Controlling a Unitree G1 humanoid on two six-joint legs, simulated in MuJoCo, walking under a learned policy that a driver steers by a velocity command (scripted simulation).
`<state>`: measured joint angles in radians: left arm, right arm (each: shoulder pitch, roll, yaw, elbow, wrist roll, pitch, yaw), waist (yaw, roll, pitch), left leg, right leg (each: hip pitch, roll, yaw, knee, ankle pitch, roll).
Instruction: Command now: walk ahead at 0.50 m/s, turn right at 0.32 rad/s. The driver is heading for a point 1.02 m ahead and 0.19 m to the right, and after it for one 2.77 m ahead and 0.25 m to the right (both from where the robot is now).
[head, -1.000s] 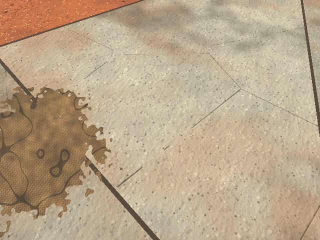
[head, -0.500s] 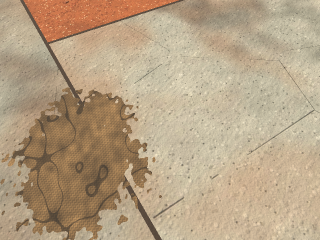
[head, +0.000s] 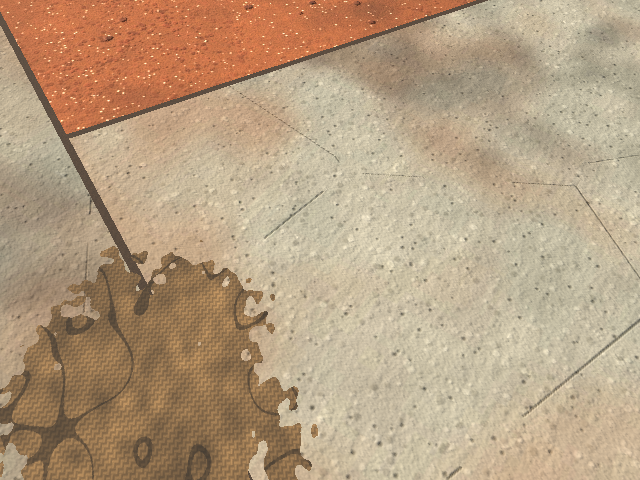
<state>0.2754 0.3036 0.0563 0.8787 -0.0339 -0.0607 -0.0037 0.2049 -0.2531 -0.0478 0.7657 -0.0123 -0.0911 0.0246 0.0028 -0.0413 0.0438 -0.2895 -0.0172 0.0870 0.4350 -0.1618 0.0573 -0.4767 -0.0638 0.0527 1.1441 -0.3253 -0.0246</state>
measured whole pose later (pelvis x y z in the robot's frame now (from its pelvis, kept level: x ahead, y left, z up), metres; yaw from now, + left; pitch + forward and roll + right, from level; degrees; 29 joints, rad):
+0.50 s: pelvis +0.27 -0.07 -0.01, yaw -16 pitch +1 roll +0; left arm 0.15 0.29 0.08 0.74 -0.02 -0.05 -0.04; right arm 0.26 -0.29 -0.06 0.84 0.03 -0.10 0.00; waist -0.01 0.00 0.07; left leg -0.29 0.05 0.01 1.20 -0.45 0.00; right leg -0.41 0.07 -0.04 0.58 -0.20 -0.10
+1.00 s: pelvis +0.58 -0.09 -0.02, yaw -13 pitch +2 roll +0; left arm 0.29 0.29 0.05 0.84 -0.01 -0.07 0.00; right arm 0.15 -0.29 -0.06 0.76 0.02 -0.09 0.05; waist 0.01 -0.01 0.04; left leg -0.46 -0.06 0.02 0.58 -0.15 0.08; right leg -0.22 0.03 0.04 1.06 -0.45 -0.02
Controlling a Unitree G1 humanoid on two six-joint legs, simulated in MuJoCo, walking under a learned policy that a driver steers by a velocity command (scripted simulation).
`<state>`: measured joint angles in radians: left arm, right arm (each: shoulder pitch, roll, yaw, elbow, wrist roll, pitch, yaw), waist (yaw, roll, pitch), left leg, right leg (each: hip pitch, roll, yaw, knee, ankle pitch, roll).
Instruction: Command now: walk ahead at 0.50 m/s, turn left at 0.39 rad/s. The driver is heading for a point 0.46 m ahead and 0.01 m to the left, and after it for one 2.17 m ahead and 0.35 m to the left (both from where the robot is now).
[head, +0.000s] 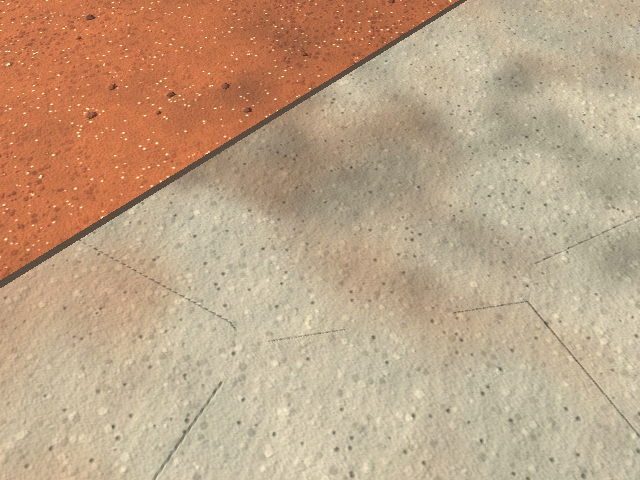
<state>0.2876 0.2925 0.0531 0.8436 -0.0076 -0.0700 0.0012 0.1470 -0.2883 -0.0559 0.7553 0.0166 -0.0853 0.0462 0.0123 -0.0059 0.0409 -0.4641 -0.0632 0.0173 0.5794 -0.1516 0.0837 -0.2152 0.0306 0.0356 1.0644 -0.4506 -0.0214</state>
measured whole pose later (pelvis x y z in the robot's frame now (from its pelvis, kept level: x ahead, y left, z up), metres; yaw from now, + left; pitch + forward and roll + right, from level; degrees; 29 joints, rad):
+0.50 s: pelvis +0.30 -0.02 +0.01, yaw +10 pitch +2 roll -1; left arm 0.09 0.27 0.04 0.71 0.00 -0.12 -0.03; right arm 0.38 -0.30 -0.05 0.81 0.02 -0.05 -0.01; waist -0.05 0.03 0.00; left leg -0.21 -0.08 -0.14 0.96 -0.48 0.05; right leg -0.43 0.05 -0.01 0.52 -0.15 -0.04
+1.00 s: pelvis +0.56 +0.07 +0.00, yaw +10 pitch +3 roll -1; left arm 0.39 0.30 0.04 0.89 -0.02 -0.06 0.00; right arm 0.06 -0.27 -0.03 0.67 0.00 -0.09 0.03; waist 0.06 -0.01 0.02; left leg -0.47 -0.01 0.03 0.56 -0.15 0.05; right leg -0.17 0.00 0.05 0.87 -0.48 -0.01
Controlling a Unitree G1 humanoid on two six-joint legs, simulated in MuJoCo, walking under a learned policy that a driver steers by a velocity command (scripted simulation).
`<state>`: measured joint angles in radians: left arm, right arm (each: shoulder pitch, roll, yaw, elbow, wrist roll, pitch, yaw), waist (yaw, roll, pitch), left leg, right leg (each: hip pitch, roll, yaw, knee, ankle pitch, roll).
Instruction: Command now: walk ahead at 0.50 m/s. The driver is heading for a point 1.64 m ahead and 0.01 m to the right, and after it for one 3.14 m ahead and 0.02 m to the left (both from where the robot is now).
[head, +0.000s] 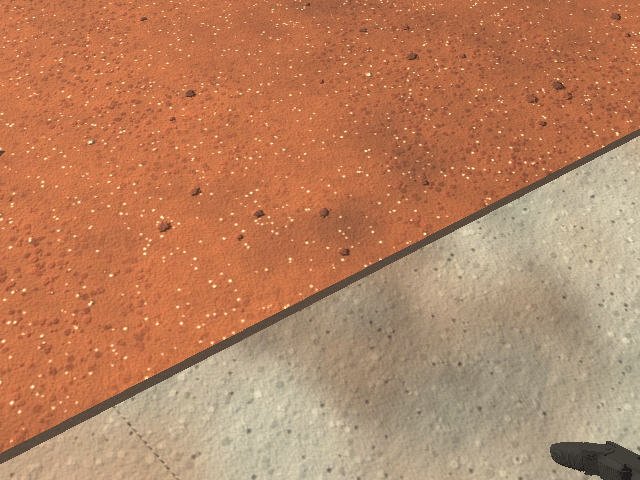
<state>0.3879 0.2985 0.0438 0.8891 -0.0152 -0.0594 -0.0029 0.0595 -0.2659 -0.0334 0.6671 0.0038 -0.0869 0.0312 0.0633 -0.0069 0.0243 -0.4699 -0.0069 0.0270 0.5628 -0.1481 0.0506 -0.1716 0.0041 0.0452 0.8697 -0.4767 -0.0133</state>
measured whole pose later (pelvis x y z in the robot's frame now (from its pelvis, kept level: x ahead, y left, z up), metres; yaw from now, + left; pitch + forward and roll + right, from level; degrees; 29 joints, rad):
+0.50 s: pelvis +0.27 -0.04 +0.00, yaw +0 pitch +3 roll +1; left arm 0.05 0.27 0.03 0.74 0.00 -0.09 -0.04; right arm 0.39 -0.30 -0.06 0.89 0.01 -0.05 0.00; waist -0.07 0.00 0.02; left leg -0.07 0.00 0.00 0.64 -0.48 0.01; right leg -0.49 -0.01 -0.03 0.55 -0.10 -0.05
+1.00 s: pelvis +0.55 -0.01 +0.00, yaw +0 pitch +2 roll -2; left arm 0.39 0.29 0.06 0.94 -0.02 -0.04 0.01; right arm 0.04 -0.26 -0.04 0.75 0.01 -0.09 0.04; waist 0.07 0.01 0.01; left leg -0.49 0.03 0.02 0.50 -0.06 0.05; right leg 0.05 0.00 -0.04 0.36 -0.43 0.00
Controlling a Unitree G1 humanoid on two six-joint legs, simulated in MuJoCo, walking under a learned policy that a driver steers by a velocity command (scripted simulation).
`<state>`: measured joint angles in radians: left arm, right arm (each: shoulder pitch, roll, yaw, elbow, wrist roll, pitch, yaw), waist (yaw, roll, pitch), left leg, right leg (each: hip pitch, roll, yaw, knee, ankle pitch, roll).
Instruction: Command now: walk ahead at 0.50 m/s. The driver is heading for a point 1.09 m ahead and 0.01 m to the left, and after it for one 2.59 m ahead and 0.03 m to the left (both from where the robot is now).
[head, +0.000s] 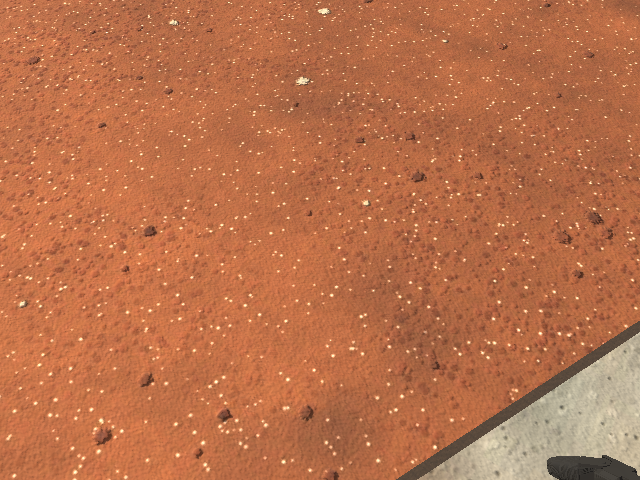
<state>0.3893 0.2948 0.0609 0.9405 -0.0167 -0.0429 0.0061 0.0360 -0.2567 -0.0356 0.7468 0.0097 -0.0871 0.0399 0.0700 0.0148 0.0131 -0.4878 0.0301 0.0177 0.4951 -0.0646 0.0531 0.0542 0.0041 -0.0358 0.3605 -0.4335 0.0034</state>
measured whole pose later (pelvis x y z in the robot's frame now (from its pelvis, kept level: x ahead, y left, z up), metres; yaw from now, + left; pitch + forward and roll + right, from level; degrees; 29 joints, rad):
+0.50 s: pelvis +0.19 +0.00 +0.01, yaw +0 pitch +1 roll +1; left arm 0.12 0.24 0.05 0.88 0.01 -0.03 0.01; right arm 0.19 -0.26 -0.03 0.95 -0.01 -0.04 -0.01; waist -0.03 0.01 0.01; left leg -0.15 -0.03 0.04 0.47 -0.34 0.02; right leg -0.38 -0.02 0.00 0.49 -0.13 -0.01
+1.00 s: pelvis +0.34 -0.04 -0.01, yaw +2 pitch +0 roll -1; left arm 0.00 0.26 0.07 0.85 -0.02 -0.07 -0.03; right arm 0.44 -0.26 -0.06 1.09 0.01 -0.05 -0.01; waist -0.05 0.02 0.04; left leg 0.00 0.06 -0.02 0.67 -0.52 -0.01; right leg -0.43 0.01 -0.09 0.62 -0.19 -0.06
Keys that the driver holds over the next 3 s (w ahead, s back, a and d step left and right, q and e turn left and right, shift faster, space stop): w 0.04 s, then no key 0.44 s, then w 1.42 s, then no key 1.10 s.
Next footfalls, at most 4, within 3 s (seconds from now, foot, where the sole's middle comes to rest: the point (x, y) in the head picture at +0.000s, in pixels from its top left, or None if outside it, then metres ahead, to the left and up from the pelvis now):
0.42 right None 0.31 -0.11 -0.76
0.98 right None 0.47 -0.13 -0.76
1.54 left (302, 341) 0.78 0.12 -0.76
2.06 right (400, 243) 1.08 -0.11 -0.76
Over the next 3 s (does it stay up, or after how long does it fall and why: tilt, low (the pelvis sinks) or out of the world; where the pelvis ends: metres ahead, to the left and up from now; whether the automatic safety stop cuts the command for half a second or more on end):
stays up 1.04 0.00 0.02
